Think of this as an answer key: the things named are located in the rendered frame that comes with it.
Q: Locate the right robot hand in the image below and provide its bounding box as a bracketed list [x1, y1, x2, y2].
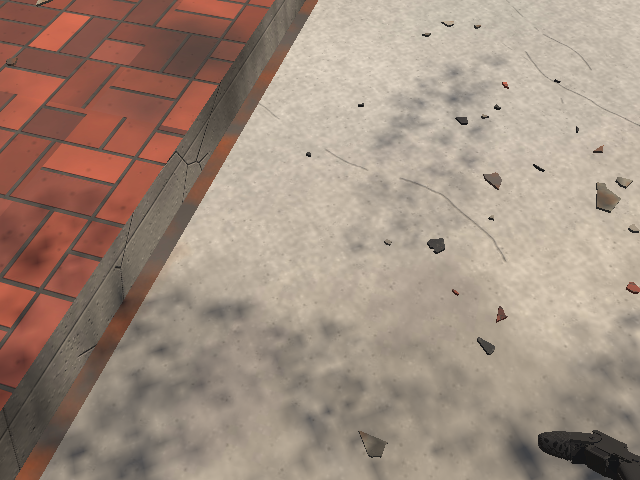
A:
[538, 430, 640, 480]

